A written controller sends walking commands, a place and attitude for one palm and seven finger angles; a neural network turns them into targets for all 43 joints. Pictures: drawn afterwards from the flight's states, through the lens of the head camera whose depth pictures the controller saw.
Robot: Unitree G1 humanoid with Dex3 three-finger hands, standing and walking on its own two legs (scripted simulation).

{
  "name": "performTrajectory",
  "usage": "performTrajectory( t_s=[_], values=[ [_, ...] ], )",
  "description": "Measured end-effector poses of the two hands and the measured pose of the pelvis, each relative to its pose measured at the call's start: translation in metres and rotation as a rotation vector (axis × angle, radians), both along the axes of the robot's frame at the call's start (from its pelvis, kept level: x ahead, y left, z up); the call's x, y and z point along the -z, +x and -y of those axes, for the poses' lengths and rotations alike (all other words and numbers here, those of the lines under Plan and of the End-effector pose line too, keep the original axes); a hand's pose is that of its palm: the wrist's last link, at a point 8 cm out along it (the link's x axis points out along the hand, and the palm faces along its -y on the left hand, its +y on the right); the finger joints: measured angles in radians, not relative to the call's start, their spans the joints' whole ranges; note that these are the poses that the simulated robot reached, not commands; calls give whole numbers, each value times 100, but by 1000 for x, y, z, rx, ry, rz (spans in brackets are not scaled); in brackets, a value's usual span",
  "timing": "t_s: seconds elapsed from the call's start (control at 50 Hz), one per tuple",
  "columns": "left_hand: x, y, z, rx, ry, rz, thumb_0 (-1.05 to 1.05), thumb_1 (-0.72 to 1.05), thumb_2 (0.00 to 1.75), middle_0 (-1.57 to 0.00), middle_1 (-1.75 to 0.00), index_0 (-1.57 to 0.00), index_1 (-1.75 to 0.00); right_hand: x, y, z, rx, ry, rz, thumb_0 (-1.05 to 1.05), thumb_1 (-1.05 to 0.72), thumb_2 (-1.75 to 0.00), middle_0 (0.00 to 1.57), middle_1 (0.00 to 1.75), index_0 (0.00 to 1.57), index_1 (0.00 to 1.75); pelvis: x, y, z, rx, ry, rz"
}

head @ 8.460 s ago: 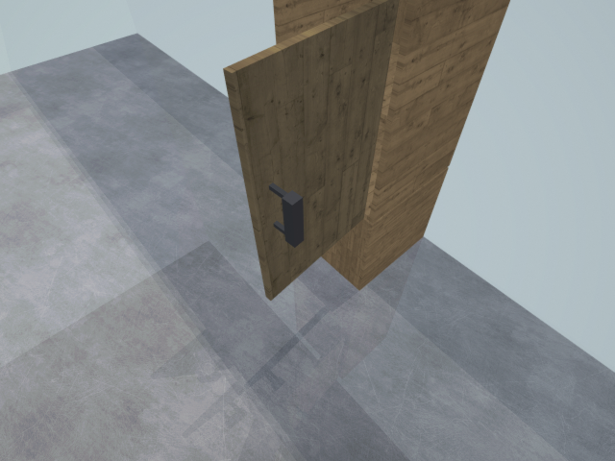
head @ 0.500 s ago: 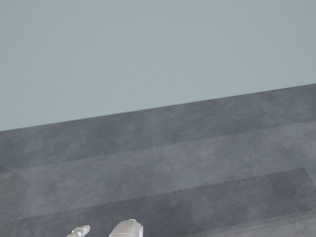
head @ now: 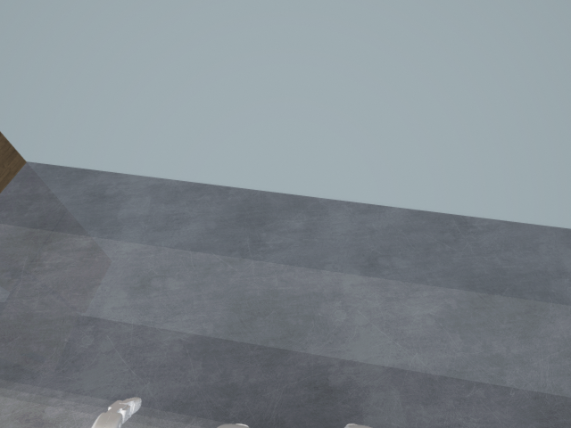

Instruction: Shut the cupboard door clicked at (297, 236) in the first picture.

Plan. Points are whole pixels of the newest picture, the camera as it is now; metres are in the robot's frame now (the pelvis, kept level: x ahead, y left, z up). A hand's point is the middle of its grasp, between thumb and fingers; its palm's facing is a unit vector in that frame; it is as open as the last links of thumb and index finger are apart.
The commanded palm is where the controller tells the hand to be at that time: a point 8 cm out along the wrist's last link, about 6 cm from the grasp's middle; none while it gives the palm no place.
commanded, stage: walk to a spot facing it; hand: left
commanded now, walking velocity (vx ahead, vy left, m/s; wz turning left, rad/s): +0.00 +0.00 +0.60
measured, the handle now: out of the picture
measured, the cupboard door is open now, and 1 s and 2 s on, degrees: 95 95 95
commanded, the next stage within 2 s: none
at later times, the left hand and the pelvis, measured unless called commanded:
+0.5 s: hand out of the picture -0.01 +0.22 -0.18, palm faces +0.37 -0.90 -0.22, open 7.4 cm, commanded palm none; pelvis +0.03 +0.01 -0.01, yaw +20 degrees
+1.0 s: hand (157, 379) +0.20 +0.23 -0.15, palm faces +0.56 -0.80 -0.21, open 7.4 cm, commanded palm none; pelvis +0.22 +0.02 +0.01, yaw +36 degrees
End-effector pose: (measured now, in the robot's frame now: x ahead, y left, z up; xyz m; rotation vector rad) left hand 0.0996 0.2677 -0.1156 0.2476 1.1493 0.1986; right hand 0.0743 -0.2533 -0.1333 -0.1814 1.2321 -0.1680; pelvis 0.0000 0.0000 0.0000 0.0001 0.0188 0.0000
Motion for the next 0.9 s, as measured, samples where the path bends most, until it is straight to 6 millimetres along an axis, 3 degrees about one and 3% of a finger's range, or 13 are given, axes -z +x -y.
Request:
performTrajectory(
  t_s=[0.08,0.22,0.34,0.42,0.48,0.54,0.6,0.74,0.84,0.9],
  values=[
    [-2,-11,17,-35,23,34,0,91,90,-20,-30,-20,-29,14,6,16,-27,19,-30,1,-90,-90,21,30,21,30,6,0,16,-65,12,3],
    [-2,-52,42,-141,-34,-36,0,91,90,-20,-30,-20,-30,1,36,20,-120,14,-59,1,-91,-90,20,30,20,30,-7,6,24,-168,37,4],
    [15,-96,41,-269,-98,-87,0,90,90,-20,-30,-21,-30,-8,85,-9,-266,-3,-28,1,-91,-90,20,30,20,30,-5,13,15,-258,32,-6],
    [35,-131,24,-366,-127,-144,0,90,90,-20,-30,-21,-30,-9,126,-40,-367,-23,62,1,-91,-90,20,30,20,30,9,22,-2,-312,15,-15],
    [37,-137,8,-400,-120,-192,1,91,90,-20,-30,-20,-30,-15,139,-55,-401,-33,105,1,-91,-90,20,30,20,30,8,30,-9,-338,12,-11],
    [27,-120,-6,-422,-109,-156,1,91,90,-20,-30,-20,-29,-19,138,-62,-420,-39,73,1,-91,-90,20,30,20,30,-1,43,-14,-371,3,-10],
    [15,-90,-18,-426,-94,-84,1,91,90,-20,-30,-20,-29,-19,133,-64,-429,-35,8,1,-91,-90,20,30,21,30,-8,58,-18,-398,-3,-9],
    [-1,4,-32,-394,-61,45,1,91,90,-19,-30,-20,-29,-6,136,-51,-408,-17,-144,1,-90,-90,21,30,21,30,-8,109,-18,-449,5,-15],
    [0,75,-31,-376,-20,134,1,91,90,-20,-30,-20,-29,19,167,-34,-398,-15,-227,1,-90,-90,21,30,21,30,9,159,-12,-499,15,-11],
    [-3,87,-22,-428,-17,164,0,91,90,-20,-30,-20,-30,21,206,-36,-446,-26,-244,1,-90,-90,21,30,21,30,8,180,-11,-560,16,10]
  ],
)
